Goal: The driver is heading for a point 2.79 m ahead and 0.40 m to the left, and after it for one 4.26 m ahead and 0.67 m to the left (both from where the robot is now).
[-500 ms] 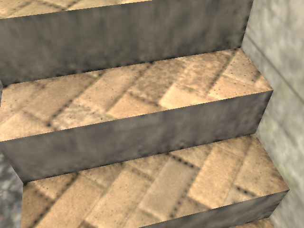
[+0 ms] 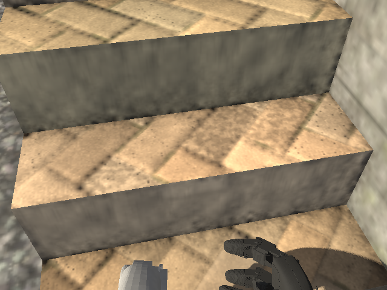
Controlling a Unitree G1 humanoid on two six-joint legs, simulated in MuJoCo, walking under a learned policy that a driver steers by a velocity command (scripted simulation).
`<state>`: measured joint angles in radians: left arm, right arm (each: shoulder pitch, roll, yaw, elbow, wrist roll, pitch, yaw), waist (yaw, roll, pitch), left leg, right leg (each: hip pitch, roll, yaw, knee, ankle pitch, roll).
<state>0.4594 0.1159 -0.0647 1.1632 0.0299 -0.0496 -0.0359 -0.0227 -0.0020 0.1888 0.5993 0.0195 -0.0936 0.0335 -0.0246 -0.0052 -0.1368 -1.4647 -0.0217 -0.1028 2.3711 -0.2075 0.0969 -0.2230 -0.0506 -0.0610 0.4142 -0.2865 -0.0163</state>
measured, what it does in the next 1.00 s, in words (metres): climbs: left foot 0.22 m higher, then right foot 0.21 m higher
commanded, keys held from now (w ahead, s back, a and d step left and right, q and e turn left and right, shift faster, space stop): w+shift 1.00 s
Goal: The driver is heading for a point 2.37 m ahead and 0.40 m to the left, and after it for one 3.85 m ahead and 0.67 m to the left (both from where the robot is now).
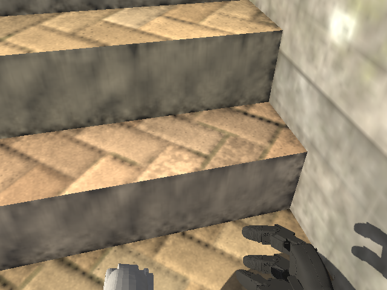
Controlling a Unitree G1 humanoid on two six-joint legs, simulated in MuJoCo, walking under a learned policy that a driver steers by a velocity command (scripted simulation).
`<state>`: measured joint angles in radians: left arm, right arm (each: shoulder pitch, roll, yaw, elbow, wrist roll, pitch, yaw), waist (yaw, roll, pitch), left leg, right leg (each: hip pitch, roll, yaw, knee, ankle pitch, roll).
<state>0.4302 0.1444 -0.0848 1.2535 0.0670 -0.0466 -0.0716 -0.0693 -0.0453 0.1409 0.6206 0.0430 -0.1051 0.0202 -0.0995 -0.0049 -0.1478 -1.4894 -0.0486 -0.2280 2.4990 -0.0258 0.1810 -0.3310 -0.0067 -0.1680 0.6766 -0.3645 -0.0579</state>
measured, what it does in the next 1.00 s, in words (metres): climbs: left foot 0.22 m higher, then right foot 0.22 m higher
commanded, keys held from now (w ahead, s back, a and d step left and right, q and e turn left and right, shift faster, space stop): w+shift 1.00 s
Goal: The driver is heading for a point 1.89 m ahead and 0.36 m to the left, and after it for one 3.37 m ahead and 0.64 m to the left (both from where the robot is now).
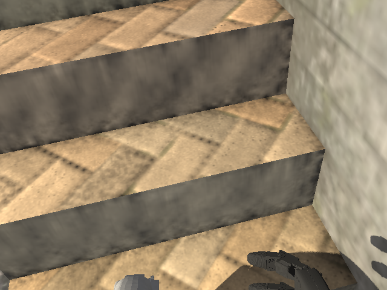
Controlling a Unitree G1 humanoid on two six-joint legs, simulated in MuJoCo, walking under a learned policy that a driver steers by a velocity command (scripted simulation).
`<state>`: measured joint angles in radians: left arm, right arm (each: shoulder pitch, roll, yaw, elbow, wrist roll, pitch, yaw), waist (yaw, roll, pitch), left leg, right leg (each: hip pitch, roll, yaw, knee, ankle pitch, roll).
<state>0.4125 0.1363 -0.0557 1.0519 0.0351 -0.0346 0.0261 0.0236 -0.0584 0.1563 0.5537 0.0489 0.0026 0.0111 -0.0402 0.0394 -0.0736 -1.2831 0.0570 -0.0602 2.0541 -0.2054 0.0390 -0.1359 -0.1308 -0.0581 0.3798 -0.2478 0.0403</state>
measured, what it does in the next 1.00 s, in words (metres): climbs: left foot 0.22 m higher, then right foot 0.21 m higher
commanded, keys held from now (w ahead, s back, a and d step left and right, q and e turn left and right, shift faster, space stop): w+shift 1.00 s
